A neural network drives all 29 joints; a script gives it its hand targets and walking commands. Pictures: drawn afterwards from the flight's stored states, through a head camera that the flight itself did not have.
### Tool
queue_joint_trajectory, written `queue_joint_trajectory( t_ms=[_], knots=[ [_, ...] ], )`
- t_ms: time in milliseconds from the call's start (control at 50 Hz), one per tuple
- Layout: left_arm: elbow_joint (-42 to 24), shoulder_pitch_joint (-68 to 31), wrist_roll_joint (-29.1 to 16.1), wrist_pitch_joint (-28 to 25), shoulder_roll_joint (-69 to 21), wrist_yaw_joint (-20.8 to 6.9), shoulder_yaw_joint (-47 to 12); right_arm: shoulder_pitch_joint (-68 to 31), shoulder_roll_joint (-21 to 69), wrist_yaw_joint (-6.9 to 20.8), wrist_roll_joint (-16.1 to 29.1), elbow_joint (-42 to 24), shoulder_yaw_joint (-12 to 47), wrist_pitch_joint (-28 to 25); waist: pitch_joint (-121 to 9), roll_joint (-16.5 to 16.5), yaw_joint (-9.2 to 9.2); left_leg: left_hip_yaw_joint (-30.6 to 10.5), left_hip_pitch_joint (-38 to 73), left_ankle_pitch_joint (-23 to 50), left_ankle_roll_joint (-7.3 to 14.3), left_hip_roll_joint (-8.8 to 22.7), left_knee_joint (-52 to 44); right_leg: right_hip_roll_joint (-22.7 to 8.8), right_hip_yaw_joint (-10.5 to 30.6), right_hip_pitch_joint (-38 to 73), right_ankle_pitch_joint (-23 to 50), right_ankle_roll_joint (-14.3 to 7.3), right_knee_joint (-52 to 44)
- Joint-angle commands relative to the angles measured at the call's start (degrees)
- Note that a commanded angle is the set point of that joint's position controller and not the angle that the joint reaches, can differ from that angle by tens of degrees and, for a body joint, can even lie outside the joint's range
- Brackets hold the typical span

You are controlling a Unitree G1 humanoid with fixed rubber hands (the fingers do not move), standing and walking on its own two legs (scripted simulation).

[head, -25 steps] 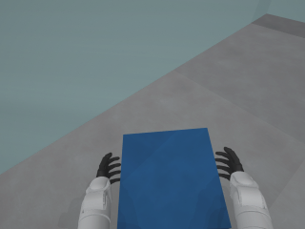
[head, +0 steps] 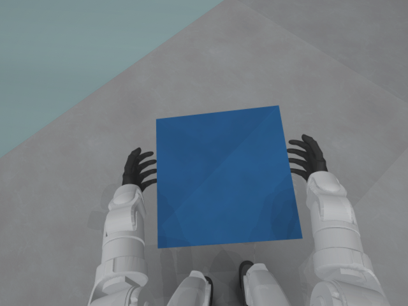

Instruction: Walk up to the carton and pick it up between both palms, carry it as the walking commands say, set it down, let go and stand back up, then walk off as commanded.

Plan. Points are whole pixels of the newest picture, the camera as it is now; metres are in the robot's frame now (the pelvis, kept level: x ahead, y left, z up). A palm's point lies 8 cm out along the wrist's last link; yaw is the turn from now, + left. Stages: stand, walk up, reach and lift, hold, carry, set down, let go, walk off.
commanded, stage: set down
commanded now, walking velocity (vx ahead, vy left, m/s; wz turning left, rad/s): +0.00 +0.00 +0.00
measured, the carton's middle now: (223, 180) +0.40 +0.01 -0.15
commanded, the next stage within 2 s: none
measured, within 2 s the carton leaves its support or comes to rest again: neither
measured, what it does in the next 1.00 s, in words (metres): lowers itself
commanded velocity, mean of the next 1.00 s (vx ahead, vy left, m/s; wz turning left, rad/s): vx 0.00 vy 0.00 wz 0.00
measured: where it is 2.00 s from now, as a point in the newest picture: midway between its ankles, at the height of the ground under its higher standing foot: outside the picture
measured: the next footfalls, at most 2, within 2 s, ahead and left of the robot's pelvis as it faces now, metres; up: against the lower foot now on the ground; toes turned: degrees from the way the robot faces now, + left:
none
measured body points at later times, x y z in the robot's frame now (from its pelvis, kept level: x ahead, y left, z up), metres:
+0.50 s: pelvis +0.00 -0.01 -0.07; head +0.21 -0.03 +0.33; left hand +0.39 +0.19 -0.15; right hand +0.43 -0.18 -0.16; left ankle +0.02 +0.11 -0.68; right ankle +0.08 -0.09 -0.68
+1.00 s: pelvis -0.03 +0.00 -0.15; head +0.22 -0.02 +0.23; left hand +0.41 +0.19 -0.23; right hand +0.45 -0.18 -0.24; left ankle +0.02 +0.11 -0.68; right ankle +0.08 -0.09 -0.68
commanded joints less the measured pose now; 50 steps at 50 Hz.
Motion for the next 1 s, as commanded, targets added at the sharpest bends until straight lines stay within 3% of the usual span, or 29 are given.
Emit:
queue_joint_trajectory(
  t_ms=[0, 120, 240, 500, 980],
  knots=[
    [0.51, -33.23, -8.39, -0.72, -46.48, -17.15, -32.04, -26.58, 52.42, 16.36, 8.96, 1.94, 31.81, -0.20, -40.21, -2.84, 0.53, -1.12, -1.35, 7.43, 0.21, 0.28, -4.00, -0.99, 3.95, 34.45, 8.31, 0.29, 1.03],
    [1.41, -35.33, -8.83, -0.41, -45.77, -18.48, -31.15, -28.20, 52.92, 15.86, 9.29, 1.48, 32.41, 0.15, -42.24, -3.79, 0.58, -0.42, -9.87, 4.37, 0.29, -0.47, -0.06, -1.37, 4.94, 32.25, 7.08, 0.92, 4.16],
    [1.94, -36.07, -9.57, -0.96, -44.90, -18.70, -30.94, -28.88, 52.68, 14.85, 9.84, 1.23, 32.94, -0.29, -45.68, -4.36, 0.80, 0.14, -16.90, 4.38, 0.30, -1.14, 4.07, -1.34, 5.38, 30.32, 10.28, 1.23, 8.23],
    [0.52, -38.17, -13.24, -2.83, -43.80, -15.89, -34.84, -30.75, 50.01, 12.77, 12.38, 1.58, 35.57, -2.16, -55.54, -4.34, 0.25, 0.70, -26.26, 7.59, -0.60, -2.24, 13.45, -0.34, 4.76, 22.56, 17.71, 1.43, 18.17],
    [3.16, -54.02, -15.23, -2.87, -42.49, -9.62, -33.75, -47.86, 42.58, 12.26, 14.49, 10.70, 29.39, -3.40, -58.94, -3.89, -0.23, 1.62, -32.10, 2.95, -1.50, -1.66, 27.43, 1.42, 0.74, -2.19, 4.10, 1.47, 32.33]
  ],
)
